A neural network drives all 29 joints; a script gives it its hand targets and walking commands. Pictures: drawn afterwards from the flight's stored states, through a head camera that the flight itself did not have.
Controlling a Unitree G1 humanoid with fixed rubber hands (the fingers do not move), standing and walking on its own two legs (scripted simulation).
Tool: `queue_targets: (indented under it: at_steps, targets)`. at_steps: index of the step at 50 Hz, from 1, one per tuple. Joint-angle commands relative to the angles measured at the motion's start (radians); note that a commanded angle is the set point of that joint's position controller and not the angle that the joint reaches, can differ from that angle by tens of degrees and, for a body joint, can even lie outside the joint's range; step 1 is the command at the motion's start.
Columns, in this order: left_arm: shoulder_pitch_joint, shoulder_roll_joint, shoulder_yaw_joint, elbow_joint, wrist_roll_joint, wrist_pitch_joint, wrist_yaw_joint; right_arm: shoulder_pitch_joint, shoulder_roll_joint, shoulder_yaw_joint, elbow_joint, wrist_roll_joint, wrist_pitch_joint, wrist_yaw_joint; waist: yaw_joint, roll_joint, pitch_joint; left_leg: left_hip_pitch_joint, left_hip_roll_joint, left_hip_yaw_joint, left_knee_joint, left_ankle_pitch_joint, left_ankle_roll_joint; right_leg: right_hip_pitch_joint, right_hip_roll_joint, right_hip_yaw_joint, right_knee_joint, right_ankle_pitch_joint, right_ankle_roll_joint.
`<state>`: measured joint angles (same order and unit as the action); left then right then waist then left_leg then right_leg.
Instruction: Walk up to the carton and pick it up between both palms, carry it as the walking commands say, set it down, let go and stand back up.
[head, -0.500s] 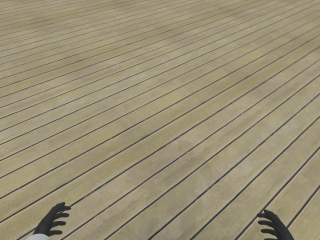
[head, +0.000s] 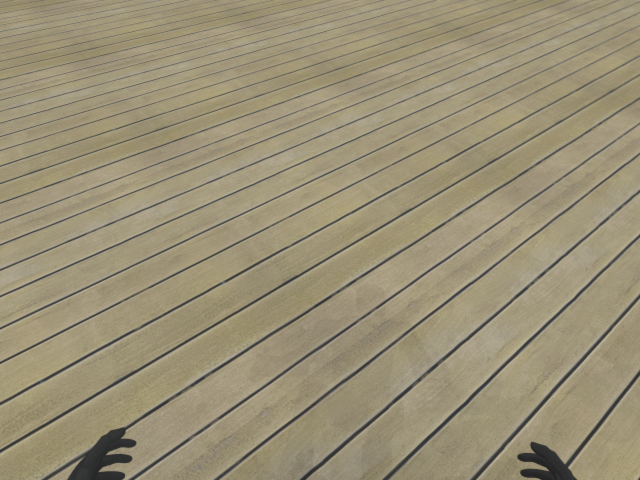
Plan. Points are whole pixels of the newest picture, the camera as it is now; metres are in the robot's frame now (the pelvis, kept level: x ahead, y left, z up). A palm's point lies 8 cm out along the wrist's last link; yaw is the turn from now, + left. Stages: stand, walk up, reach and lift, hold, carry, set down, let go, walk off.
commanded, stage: stand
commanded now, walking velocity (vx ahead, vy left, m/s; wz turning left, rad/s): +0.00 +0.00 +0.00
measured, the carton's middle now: out of the picture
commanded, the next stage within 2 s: walk up in 1.22 s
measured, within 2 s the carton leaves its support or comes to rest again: neither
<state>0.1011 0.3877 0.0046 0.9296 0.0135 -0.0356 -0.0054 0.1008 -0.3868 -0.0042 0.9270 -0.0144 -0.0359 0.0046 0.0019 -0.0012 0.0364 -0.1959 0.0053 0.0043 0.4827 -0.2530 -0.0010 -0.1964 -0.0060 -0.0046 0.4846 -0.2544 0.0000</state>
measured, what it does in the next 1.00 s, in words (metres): stands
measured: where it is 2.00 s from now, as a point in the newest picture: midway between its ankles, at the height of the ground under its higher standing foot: outside the picture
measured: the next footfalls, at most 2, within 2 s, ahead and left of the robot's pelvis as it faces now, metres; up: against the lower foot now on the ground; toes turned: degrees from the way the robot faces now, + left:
right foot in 1.64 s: +0.05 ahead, -0.16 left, +0.00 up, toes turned -14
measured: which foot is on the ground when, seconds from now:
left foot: down 0.00-1.00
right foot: down 0.00-1.00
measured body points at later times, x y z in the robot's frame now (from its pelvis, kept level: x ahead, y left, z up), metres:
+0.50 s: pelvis +0.00 +0.00 +0.01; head +0.00 +0.00 +0.46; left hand +0.11 +0.32 -0.11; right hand +0.11 -0.31 -0.11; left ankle +0.01 +0.12 -0.74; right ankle +0.01 -0.12 -0.74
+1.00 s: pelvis +0.00 +0.00 +0.01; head +0.01 +0.00 +0.46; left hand +0.11 +0.32 -0.11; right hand +0.11 -0.32 -0.11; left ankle +0.01 +0.12 -0.74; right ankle +0.01 -0.12 -0.74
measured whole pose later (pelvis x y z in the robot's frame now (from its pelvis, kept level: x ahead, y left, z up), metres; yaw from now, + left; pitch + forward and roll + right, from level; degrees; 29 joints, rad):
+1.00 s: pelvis +0.00 +0.00 +0.01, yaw +0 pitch -2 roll +0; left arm 0.08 0.40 0.00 1.06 0.01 -0.02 0.00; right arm 0.08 -0.39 -0.01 1.06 -0.01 -0.02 0.00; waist 0.00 0.00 0.04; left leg -0.12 0.00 0.00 0.34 -0.18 0.00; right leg -0.12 -0.01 -0.01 0.34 -0.18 0.00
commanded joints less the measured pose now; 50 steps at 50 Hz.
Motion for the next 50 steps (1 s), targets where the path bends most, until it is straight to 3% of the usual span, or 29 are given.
queue_targets:
  at_steps: [1, 20, 50]
  targets:
    - [-0.048, 0.167, 0.033, -0.028, -0.001, -0.01, 0.005, -0.047, -0.166, -0.034, -0.028, 0.001, -0.01, -0.004, -0.001, 0.001, -0.062, 0.025, 0.101, -0.096, -0.108, 0.142, 0.042, 0.022, -0.102, 0.098, -0.109, 0.144, -0.043]
    - [-0.061, 0.176, 0.026, 0.067, -0.002, -0.002, 0.007, -0.062, -0.174, -0.031, 0.07, 0.001, -0.002, -0.006, -0.001, 0.001, -0.049, 0.061, 0.113, -0.098, -0.182, 0.133, 0.032, 0.054, -0.114, 0.098, -0.181, 0.134, -0.034]
    - [-0.058, 0.182, 0.025, 0.09, -0.003, 0.004, 0.012, -0.057, -0.18, -0.033, 0.095, 0.003, 0.006, -0.009, -0.001, 0.001, -0.052, 0.088, 0.12, -0.095, -0.199, 0.184, 0.029, 0.081, -0.122, 0.094, -0.2, 0.182, -0.03]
